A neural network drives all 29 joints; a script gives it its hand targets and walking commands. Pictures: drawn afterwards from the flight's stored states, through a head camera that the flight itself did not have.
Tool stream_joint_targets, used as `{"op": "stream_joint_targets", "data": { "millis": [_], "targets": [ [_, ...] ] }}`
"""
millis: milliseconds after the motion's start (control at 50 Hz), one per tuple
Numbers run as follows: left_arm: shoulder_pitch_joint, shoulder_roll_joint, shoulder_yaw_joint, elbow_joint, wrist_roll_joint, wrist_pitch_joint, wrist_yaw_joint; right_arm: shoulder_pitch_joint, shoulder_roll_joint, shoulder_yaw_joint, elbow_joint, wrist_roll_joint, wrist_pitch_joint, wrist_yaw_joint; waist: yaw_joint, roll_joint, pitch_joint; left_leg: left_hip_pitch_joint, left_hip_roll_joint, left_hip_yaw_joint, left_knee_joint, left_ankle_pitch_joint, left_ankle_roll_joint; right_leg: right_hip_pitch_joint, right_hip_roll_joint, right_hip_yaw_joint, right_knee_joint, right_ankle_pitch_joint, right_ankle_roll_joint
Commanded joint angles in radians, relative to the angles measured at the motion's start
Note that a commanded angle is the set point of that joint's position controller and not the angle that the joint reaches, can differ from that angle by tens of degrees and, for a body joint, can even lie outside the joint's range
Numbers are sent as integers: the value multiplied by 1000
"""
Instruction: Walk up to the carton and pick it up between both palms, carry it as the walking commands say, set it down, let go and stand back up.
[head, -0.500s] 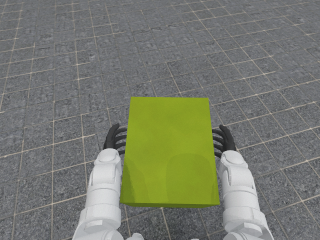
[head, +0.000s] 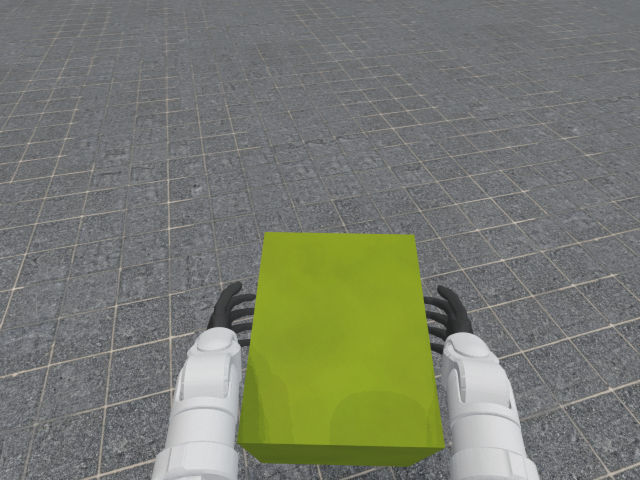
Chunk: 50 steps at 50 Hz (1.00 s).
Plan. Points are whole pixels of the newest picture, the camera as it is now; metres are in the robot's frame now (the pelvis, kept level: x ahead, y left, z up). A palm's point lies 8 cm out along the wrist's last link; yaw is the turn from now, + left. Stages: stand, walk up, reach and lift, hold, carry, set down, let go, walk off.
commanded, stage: reach and lift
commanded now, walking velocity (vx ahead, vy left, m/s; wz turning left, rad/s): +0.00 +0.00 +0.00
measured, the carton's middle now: (337, 350) +0.34 +0.01 -0.06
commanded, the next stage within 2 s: hold in 1.32 s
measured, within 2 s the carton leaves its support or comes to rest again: neither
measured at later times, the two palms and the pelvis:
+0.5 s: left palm (218, 332) +0.29 +0.16 +0.06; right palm (469, 341) +0.30 -0.15 +0.06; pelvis +0.00 +0.00 +0.00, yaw +0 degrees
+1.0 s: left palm (221, 329) +0.30 +0.16 +0.05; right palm (472, 345) +0.30 -0.15 +0.05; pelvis +0.01 +0.00 +0.01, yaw +0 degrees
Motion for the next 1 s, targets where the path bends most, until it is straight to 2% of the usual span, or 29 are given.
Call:
{"op": "stream_joint_targets", "data": {
  "millis": [0,260,480,980],
  "targets": [
    [-558,-963,-591,-16,-256,-12,-288,-541,938,567,6,240,-3,288,-5,12,-330,224,-58,-34,-63,214,-4,116,53,39,-78,170,-10],
    [-568,-938,-588,-75,-284,91,-292,-575,921,590,-49,277,90,291,-1,5,-211,281,-60,-24,-126,120,0,157,42,46,-137,92,-14],
    [-606,-919,-573,-75,-290,111,-296,-602,914,573,-52,278,111,287,-22,4,-199,275,-62,-15,-133,93,3,181,38,44,-144,84,-12],
    [-458,-915,-631,-174,-307,125,-278,-464,863,628,-181,307,132,280,-34,9,-238,310,-61,-37,-137,260,-4,229,55,45,-154,228,0]
  ]
}}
